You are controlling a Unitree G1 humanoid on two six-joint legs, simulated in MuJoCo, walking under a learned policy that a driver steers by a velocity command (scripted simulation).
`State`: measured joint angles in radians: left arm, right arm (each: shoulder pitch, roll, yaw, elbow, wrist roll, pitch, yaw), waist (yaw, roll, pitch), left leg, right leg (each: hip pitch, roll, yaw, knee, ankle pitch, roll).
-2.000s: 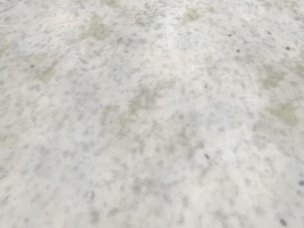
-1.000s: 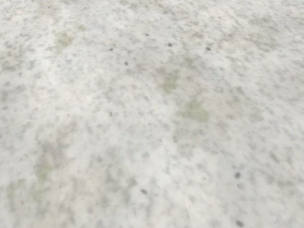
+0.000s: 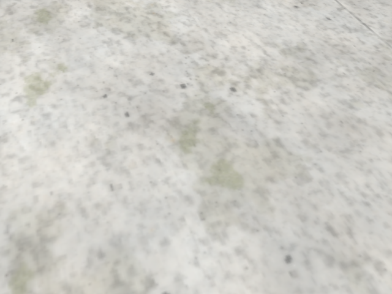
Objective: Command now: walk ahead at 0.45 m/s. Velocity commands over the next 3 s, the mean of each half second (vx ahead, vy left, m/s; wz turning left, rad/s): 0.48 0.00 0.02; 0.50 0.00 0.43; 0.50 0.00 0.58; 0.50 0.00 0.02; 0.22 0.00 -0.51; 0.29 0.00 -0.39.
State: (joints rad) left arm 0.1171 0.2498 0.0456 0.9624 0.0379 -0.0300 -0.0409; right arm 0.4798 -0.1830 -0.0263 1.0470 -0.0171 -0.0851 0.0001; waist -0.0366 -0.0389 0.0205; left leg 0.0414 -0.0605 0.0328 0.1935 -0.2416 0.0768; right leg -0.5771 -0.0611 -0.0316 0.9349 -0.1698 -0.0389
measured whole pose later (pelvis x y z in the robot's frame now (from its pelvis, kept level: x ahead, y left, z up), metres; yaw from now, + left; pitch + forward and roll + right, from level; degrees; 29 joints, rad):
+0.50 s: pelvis +0.28 -0.05 +0.00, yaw +1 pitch -1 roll -1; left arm 0.38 0.21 0.04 1.05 0.02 -0.10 0.00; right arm 0.18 -0.23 -0.05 0.94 -0.03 -0.03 0.03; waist 0.01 0.04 0.04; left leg -0.62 0.10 -0.02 1.01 -0.16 0.05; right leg -0.06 0.10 -0.12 0.25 -0.18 -0.11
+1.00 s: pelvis +0.56 +0.02 -0.01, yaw +17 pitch +0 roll +0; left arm 0.15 0.24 0.04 0.84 0.05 -0.06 -0.01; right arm 0.32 -0.26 -0.07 0.96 0.00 -0.05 0.01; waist -0.01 -0.02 0.06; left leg -0.17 -0.15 -0.01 0.35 -0.18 0.15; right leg -0.59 -0.12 0.04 1.08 -0.27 0.02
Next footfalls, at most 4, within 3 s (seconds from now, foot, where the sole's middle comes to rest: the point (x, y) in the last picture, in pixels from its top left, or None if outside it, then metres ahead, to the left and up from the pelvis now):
0.22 right None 0.30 -0.10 -0.78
0.78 left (171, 270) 0.59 0.06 -0.78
1.30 right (186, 185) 0.95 0.00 -0.78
1.80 left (107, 173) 1.01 0.33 -0.78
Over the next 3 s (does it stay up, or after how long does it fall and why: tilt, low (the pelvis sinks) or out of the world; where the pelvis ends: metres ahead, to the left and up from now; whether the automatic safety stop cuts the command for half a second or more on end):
stays up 1.26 0.35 0.00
